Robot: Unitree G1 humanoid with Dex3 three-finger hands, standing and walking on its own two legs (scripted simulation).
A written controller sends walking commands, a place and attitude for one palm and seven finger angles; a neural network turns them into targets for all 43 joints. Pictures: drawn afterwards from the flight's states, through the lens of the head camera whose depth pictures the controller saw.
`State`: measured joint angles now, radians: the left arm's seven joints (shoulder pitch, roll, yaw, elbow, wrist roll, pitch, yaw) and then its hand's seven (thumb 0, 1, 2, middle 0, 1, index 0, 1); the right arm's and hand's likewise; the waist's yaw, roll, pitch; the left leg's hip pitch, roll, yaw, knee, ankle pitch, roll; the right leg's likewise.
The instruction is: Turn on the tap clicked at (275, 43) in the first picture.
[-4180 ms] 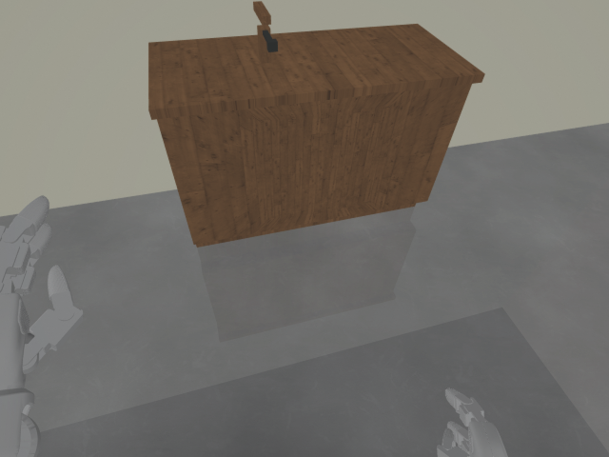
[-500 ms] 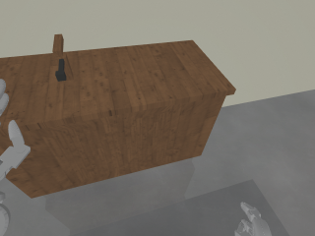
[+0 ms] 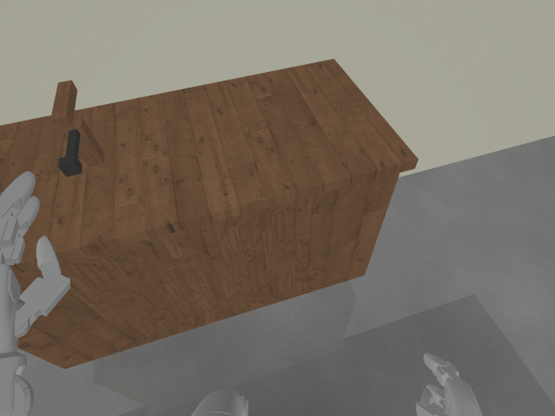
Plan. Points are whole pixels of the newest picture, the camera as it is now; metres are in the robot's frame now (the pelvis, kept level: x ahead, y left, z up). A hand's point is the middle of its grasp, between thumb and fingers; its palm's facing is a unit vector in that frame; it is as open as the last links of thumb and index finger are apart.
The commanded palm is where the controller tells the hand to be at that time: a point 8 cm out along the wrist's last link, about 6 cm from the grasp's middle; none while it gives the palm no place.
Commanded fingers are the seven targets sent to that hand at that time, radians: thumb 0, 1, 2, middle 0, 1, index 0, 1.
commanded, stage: take the last steps up to it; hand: left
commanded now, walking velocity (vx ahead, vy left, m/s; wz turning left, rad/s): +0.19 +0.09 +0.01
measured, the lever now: (70, 165) +0.52 +0.43 +0.04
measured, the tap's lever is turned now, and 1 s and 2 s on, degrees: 0 0 0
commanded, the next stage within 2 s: come to a stop and stand still in 0.26 s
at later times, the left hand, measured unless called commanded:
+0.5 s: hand (50, 226) +0.28 +0.26 +0.18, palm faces +0.39 -0.84 -0.37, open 7.4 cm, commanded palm +0.22 +0.31 +0.18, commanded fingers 0.00 0.90 0.90 -0.20 -0.30 -0.20 -0.30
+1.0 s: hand (84, 244) +0.27 +0.23 +0.17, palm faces +0.37 -0.84 -0.39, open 7.4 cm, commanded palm +0.22 +0.26 +0.18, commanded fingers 0.00 0.90 0.90 -0.20 -0.30 -0.20 -0.30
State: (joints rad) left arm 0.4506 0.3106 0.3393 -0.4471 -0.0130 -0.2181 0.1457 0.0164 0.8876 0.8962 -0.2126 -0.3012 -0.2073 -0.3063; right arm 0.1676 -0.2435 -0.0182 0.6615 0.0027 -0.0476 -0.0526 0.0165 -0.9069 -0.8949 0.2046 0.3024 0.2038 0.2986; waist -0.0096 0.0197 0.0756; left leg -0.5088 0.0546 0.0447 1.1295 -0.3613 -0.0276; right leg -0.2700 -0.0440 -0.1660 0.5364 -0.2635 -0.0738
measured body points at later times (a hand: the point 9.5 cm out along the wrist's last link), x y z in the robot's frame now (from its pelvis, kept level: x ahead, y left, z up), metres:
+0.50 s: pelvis +0.06 +0.03 +0.00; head +0.08 +0.04 +0.45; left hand +0.25 +0.30 +0.20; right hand +0.23 -0.16 -0.08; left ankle +0.11 +0.13 -0.74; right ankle +0.07 -0.09 -0.70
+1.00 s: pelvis +0.05 -0.01 +0.00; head +0.06 +0.00 +0.45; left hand +0.24 +0.27 +0.19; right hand +0.20 -0.27 -0.07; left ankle +0.06 +0.11 -0.74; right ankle +0.09 -0.09 -0.74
